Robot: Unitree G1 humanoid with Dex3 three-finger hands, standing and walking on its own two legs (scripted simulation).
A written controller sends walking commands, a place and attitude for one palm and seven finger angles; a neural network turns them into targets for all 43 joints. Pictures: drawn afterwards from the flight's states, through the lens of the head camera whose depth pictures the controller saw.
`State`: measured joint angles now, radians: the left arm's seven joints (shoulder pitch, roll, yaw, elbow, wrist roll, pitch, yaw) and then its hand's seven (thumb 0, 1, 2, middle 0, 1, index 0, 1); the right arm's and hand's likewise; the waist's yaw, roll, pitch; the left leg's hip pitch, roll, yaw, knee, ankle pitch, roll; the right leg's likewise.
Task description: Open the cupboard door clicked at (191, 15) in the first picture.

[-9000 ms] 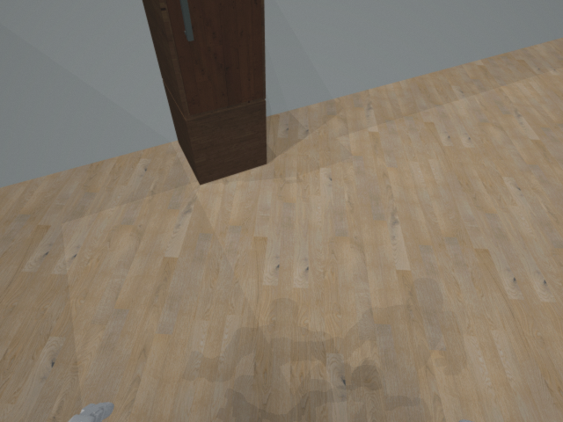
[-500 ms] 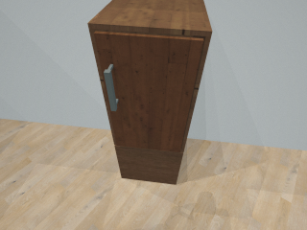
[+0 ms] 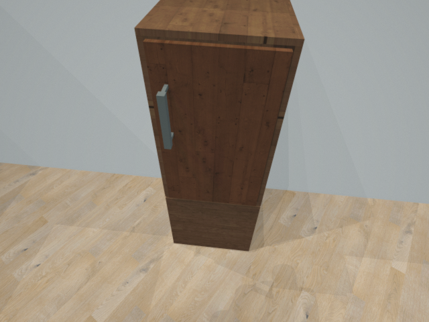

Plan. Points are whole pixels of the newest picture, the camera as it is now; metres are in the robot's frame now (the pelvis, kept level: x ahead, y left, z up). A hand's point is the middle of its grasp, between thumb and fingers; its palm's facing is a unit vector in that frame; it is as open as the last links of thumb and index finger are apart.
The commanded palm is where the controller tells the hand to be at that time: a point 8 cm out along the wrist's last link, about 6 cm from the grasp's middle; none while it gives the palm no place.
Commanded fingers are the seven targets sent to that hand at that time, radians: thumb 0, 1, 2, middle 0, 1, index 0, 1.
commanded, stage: shuffle to correct the standing spot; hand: left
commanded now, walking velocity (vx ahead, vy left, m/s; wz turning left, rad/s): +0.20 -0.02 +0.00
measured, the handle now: (166, 118) +0.60 +0.17 +0.05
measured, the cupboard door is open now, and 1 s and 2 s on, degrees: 0 0 0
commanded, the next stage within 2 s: come to a stop and stand still in 0.06 s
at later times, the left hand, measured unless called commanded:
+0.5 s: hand out of the picture +0.05 +0.16 -0.18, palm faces +0.07 -0.98 -0.18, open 7.3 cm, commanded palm none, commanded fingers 0.00 0.90 0.90 -0.20 -0.30 -0.20 -0.30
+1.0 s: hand out of the picture +0.06 +0.19 -0.18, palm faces +0.01 -0.98 -0.19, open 7.4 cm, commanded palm none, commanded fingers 0.00 0.90 0.90 -0.20 -0.30 -0.20 -0.30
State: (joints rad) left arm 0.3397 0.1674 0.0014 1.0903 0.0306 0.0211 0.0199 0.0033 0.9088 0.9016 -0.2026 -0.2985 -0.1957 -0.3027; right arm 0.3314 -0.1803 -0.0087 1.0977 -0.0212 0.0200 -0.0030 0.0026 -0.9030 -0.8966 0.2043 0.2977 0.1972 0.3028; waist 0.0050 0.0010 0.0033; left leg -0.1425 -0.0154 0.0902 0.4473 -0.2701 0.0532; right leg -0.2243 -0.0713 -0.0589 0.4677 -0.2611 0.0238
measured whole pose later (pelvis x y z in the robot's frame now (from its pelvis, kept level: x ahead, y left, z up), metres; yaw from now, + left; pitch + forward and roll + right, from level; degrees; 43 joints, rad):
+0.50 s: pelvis +0.06 +0.01 +0.00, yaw +0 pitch -1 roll -1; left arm 0.31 0.10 0.03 1.07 0.02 0.02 0.06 0.02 0.93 0.90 -0.21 -0.30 -0.20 -0.30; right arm 0.28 -0.13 -0.03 1.09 -0.01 0.00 -0.05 0.02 -0.93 -0.90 0.21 0.30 0.20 0.30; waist 0.01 0.01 0.07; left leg -0.12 0.00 0.10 0.54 -0.31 0.04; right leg -0.22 -0.06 -0.05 0.58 -0.21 0.03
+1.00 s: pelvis +0.00 +0.02 -0.01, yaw -1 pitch -3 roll -1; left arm 0.26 0.18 0.00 0.99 0.03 0.02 0.03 0.00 0.91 0.90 -0.20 -0.30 -0.20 -0.30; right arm 0.24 -0.18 -0.02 0.95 -0.02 0.01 -0.01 0.00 -0.91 -0.90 0.20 0.30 0.20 0.30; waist 0.01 -0.01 0.00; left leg -0.22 -0.01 0.10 0.56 -0.30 0.07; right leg -0.25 -0.08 -0.03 0.53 -0.23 0.03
